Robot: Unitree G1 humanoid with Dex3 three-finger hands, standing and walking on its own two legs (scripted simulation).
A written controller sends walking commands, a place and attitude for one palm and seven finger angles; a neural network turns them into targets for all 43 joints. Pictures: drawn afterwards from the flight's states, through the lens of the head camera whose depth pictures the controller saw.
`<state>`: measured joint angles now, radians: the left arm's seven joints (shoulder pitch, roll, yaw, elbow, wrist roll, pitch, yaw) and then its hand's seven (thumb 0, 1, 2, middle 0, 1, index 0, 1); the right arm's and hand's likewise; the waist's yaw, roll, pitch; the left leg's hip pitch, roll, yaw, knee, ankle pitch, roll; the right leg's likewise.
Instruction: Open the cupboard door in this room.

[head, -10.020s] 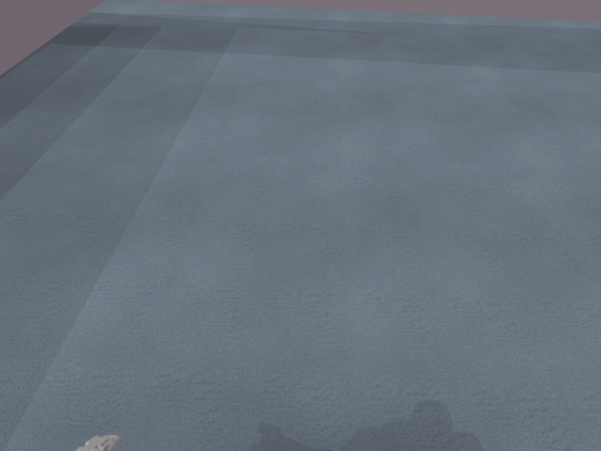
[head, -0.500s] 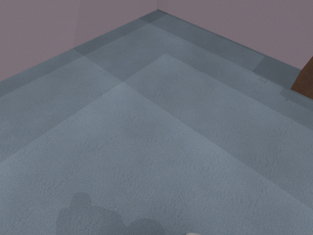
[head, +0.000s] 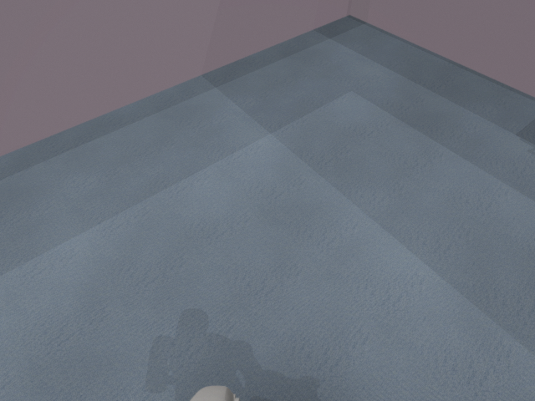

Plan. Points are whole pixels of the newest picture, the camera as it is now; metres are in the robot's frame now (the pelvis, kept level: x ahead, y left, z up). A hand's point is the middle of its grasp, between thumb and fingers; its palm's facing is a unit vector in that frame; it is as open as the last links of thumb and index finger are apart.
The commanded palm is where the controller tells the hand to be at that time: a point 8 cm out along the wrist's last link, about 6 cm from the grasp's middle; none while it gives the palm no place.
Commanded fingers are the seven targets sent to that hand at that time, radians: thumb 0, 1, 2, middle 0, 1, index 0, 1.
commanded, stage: turn or walk to find it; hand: left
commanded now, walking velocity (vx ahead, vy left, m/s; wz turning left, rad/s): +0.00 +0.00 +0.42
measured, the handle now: out of the picture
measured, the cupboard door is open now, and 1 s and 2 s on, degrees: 0 0 0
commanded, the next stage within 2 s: none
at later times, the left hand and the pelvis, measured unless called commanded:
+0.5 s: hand out of the picture +0.04 +0.25 -0.16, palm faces +0.20 -0.94 -0.27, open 7.4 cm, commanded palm none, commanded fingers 0.00 0.90 0.90 -0.20 -0.30 -0.20 -0.30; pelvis -0.02 +0.02 +0.00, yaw +11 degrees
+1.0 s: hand out of the picture -0.09 +0.19 -0.18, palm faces +0.45 -0.86 -0.23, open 7.4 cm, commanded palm none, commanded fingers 0.00 0.90 0.90 -0.20 -0.30 -0.20 -0.30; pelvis -0.04 +0.00 -0.01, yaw +26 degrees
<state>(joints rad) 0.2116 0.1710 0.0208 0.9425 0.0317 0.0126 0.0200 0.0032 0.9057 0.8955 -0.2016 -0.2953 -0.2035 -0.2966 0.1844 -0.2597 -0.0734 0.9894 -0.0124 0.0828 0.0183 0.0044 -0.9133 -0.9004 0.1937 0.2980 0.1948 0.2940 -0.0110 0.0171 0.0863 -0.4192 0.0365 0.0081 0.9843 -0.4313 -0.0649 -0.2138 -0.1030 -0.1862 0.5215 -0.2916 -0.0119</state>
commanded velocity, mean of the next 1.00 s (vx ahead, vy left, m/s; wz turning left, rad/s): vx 0.00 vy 0.00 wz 0.42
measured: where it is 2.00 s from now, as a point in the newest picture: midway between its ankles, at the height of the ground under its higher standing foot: outside the picture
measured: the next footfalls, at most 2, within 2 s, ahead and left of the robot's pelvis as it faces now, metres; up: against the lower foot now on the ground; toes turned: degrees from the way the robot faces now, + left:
left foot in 0.14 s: +0.02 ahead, +0.14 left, +0.00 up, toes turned +8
right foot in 0.58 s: +0.05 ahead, -0.10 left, +0.00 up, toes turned +10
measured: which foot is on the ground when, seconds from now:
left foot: up 0.00-0.12, down 0.14-0.58, up 0.60-1.00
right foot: down 0.00-0.14, up 0.16-0.56, down 0.58-1.00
